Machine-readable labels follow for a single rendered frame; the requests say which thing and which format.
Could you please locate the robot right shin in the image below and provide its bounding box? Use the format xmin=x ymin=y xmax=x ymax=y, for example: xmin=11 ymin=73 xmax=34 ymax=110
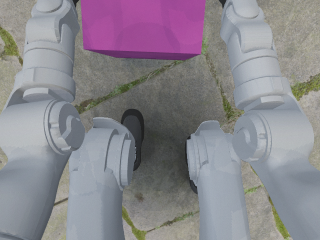
xmin=193 ymin=120 xmax=242 ymax=186

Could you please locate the carton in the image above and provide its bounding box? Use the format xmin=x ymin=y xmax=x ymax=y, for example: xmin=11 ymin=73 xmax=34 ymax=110
xmin=80 ymin=0 xmax=206 ymax=61

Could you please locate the right robot upper arm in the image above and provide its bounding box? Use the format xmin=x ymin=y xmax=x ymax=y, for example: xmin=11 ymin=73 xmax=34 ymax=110
xmin=231 ymin=109 xmax=320 ymax=240

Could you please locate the robot left forearm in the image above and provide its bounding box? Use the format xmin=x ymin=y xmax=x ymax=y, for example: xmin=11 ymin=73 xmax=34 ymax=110
xmin=2 ymin=0 xmax=80 ymax=112

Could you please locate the robot left thigh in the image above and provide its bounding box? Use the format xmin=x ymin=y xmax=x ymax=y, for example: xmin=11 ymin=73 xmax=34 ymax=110
xmin=66 ymin=128 xmax=135 ymax=240

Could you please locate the left robot upper arm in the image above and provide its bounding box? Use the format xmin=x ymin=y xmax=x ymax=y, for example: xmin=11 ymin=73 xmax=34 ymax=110
xmin=0 ymin=99 xmax=85 ymax=240

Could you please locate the robot right forearm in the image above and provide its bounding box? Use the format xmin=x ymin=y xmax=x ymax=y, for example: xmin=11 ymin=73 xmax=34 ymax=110
xmin=219 ymin=0 xmax=314 ymax=136

